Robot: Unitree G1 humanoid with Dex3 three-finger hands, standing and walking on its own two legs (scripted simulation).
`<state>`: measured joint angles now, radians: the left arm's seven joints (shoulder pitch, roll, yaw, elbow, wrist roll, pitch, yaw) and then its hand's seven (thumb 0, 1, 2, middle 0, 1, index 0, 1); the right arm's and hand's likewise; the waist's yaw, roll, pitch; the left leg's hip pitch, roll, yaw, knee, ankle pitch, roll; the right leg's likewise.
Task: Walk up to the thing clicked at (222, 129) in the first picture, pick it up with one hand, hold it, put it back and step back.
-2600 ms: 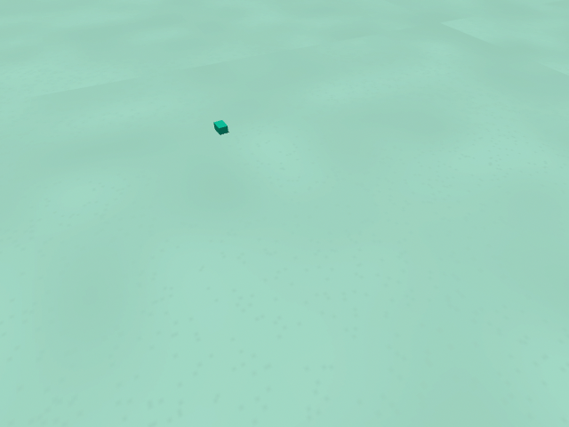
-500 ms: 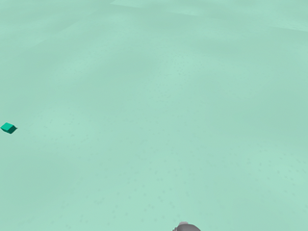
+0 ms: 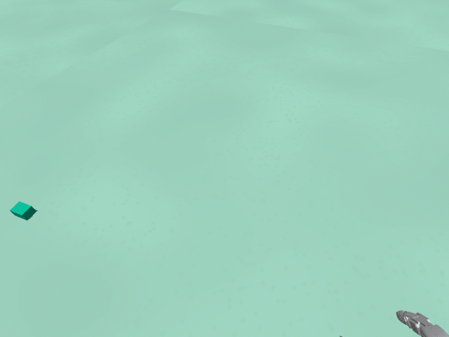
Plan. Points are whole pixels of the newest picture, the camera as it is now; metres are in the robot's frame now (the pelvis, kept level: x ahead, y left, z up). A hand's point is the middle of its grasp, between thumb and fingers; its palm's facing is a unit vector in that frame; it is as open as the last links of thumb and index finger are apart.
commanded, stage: walk up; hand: left
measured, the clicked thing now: (23, 210) +0.90 +1.07 -0.70
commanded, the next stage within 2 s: none
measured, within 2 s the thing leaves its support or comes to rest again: neither
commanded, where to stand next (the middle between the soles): +0.44 +1.01 m, yaw -25 degrees
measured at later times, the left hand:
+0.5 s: hand out of the picture +0.25 +0.47 -0.08, palm faces -0.09 -0.80 -0.60, open 7.4 cm
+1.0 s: hand out of the picture +0.40 +0.65 -0.11, palm faces -0.26 -0.79 -0.56, open 7.4 cm
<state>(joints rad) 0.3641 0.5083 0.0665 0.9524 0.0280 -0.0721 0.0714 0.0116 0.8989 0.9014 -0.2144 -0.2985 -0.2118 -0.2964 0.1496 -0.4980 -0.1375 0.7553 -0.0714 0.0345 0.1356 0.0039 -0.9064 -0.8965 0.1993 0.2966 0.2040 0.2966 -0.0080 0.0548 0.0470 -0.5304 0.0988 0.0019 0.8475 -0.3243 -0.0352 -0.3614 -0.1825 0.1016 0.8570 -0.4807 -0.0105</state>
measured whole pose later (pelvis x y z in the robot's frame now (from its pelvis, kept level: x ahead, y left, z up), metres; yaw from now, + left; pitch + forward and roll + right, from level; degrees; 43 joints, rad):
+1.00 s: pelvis +0.24 +0.38 +0.01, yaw -14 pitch -1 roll -2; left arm 0.27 0.42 0.04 0.89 0.00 -0.09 0.10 0.01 0.90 0.90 -0.21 -0.30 -0.21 -0.30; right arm 0.32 -0.45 -0.10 0.75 -0.07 0.10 0.06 0.01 -0.90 -0.90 0.20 0.30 0.21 0.30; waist -0.07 0.10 0.13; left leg -0.38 -0.02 0.10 0.96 -0.52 0.03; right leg -0.45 0.01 -0.13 0.73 -0.26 -0.07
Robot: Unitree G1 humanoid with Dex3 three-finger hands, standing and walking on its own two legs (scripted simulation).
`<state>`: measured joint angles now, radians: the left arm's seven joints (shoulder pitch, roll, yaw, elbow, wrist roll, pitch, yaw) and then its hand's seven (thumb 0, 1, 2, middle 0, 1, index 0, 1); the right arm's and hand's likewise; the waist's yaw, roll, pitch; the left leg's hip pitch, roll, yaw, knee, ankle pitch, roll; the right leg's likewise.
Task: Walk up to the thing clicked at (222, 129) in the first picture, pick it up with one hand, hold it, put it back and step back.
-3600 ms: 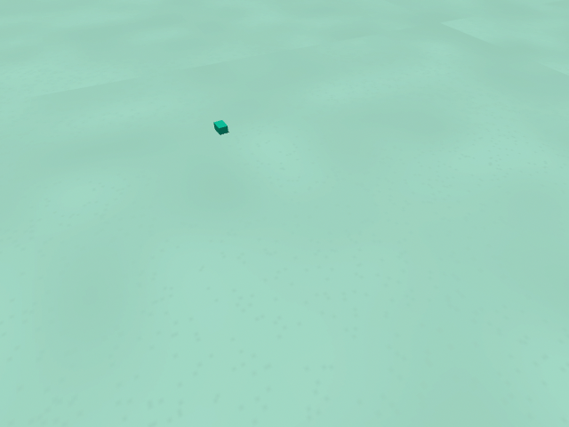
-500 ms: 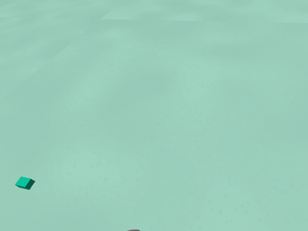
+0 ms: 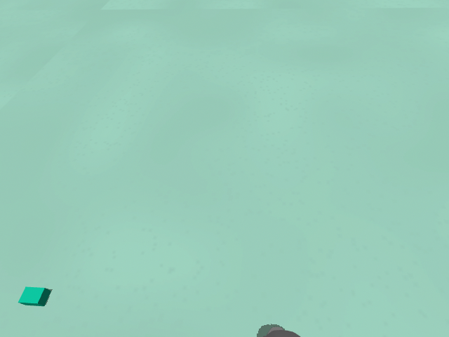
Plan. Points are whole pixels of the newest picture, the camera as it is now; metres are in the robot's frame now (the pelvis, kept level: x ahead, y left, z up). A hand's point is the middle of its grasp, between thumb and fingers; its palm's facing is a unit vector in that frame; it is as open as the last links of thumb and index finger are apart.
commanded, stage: walk up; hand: left
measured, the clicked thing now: (35, 296) +0.47 +0.82 -0.71
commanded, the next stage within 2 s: none
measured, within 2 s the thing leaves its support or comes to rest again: neither
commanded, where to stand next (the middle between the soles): +0.03 +0.66 m, yaw -11 degrees
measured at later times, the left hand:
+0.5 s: hand out of the picture +0.10 +0.56 -0.12, palm faces -0.08 -0.81 -0.58, open 7.4 cm
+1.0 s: hand out of the picture +0.10 +0.82 -0.13, palm faces -0.06 -0.76 -0.64, open 7.4 cm
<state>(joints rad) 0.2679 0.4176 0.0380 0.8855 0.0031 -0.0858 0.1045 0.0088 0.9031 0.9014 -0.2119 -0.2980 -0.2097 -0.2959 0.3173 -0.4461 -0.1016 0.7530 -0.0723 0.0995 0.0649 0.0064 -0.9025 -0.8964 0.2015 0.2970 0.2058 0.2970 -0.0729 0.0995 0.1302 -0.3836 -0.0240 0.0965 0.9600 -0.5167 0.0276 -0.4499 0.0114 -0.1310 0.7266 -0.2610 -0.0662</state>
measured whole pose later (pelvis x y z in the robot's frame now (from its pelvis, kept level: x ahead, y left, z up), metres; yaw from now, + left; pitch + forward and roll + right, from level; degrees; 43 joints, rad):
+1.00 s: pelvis +0.00 +0.48 -0.02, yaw -3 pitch -1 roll -2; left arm 0.27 0.53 0.08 0.89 0.01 -0.03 0.13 0.01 0.90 0.90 -0.21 -0.30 -0.21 -0.30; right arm 0.20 -0.45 -0.12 0.68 -0.08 0.08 0.07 0.00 -0.91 -0.90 0.20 0.30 0.21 0.30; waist -0.03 0.07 0.13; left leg -0.50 0.05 -0.02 1.00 -0.48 -0.01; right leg -0.64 -0.05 0.11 1.21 -0.55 -0.04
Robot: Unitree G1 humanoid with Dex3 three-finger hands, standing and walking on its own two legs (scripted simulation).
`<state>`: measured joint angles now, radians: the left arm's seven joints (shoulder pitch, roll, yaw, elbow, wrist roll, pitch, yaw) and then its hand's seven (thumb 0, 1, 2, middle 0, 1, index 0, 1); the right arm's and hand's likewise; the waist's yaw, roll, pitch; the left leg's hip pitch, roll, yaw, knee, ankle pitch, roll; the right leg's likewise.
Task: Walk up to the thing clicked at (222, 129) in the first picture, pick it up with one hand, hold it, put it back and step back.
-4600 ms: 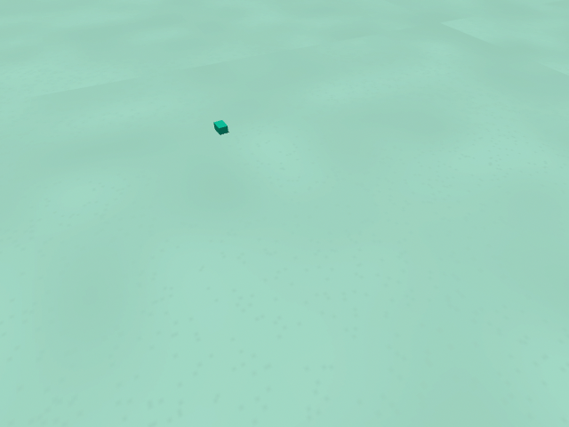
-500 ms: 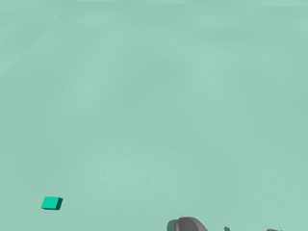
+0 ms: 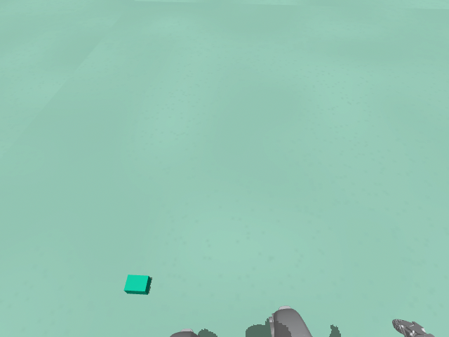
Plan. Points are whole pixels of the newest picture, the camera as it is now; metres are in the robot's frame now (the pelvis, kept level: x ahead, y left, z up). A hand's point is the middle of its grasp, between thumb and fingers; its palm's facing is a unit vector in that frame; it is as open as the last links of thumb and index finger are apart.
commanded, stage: walk up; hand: left
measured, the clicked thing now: (138, 284) +0.45 +0.37 -0.69
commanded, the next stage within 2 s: none
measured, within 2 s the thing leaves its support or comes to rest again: neither
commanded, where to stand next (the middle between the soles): +0.02 +0.18 m, yaw -8 degrees
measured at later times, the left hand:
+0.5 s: hand out of the picture +0.03 +0.56 -0.11, palm faces -0.04 -0.78 -0.62, open 7.4 cm
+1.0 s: hand out of the picture +0.11 +0.50 -0.13, palm faces -0.23 -0.92 -0.33, open 7.4 cm
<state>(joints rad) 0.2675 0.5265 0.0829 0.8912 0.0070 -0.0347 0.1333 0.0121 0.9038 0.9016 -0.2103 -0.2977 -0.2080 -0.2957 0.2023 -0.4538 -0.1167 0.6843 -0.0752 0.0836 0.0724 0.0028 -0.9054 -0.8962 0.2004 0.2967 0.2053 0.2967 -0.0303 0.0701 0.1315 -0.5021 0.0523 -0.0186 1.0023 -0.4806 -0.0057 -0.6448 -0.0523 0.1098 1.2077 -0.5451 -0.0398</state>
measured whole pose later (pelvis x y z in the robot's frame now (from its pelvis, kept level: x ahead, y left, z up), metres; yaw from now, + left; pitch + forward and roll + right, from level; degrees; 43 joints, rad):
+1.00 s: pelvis -0.04 +0.27 +0.03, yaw -11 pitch -2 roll -1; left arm 0.12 0.41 0.07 0.93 0.01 0.02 -0.03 0.01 0.91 0.90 -0.21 -0.30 -0.20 -0.29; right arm 0.31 -0.43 -0.05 0.90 -0.02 -0.06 -0.04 0.00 -0.90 -0.90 0.21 0.30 0.21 0.30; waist -0.04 -0.05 0.16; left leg -0.29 0.11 0.09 0.79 -0.46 -0.02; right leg -0.39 -0.03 0.01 0.75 -0.35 -0.04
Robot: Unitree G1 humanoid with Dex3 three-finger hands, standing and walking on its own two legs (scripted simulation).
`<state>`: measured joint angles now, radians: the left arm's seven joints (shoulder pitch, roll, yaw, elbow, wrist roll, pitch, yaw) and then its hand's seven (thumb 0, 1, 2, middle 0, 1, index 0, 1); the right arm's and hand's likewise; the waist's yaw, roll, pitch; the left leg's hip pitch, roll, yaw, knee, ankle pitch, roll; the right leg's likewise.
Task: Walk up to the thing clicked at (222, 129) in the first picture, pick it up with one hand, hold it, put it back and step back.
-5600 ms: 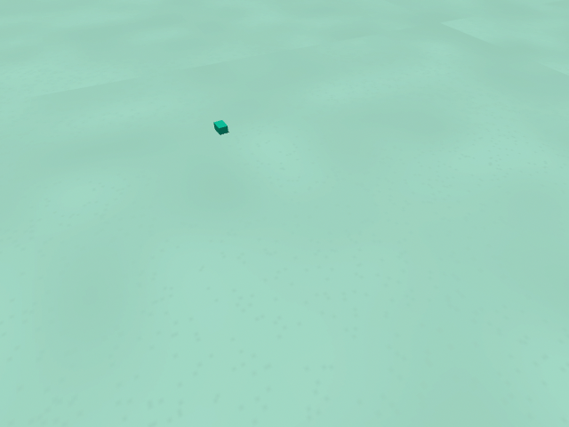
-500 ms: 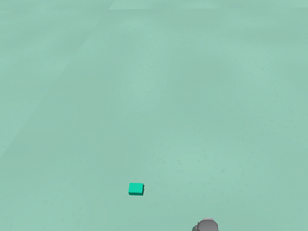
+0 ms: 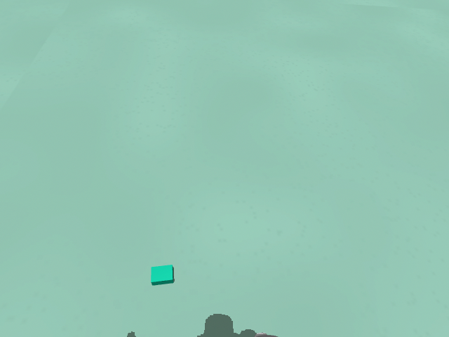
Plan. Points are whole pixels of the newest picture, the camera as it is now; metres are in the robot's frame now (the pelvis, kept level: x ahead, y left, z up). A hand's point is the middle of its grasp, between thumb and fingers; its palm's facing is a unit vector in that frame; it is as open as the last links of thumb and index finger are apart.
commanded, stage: walk up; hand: left
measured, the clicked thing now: (162, 275) +0.46 +0.19 -0.72
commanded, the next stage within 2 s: stand in 1.40 s
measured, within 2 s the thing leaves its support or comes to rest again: neither
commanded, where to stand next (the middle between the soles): +0.08 -0.07 m, yaw +3 degrees
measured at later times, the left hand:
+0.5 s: hand out of the picture +0.11 +0.23 -0.13, palm faces -0.01 -0.94 -0.35, open 7.4 cm
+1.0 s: hand out of the picture +0.12 +0.23 -0.12, palm faces +0.02 -0.95 -0.31, open 7.4 cm
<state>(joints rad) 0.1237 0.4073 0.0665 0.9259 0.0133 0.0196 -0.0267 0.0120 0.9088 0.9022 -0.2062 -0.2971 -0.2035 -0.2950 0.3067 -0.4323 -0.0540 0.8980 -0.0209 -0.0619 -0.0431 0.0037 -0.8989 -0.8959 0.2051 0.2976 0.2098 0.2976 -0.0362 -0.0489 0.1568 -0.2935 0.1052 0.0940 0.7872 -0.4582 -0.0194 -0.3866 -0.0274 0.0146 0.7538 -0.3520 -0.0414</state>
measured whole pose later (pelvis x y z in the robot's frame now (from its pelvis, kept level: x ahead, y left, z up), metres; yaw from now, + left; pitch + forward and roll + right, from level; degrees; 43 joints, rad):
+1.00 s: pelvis +0.02 -0.02 +0.04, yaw +0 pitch -2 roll +0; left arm 0.04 0.34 0.04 1.15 0.00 0.02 -0.03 0.01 0.91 0.90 -0.21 -0.30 -0.20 -0.30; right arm 0.07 -0.36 0.00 1.13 -0.01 -0.04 -0.01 0.00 -0.90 -0.90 0.20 0.30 0.21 0.30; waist 0.00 -0.01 0.06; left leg -0.15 0.04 0.01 0.37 -0.19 -0.04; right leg -0.18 -0.02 0.00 0.39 -0.19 0.02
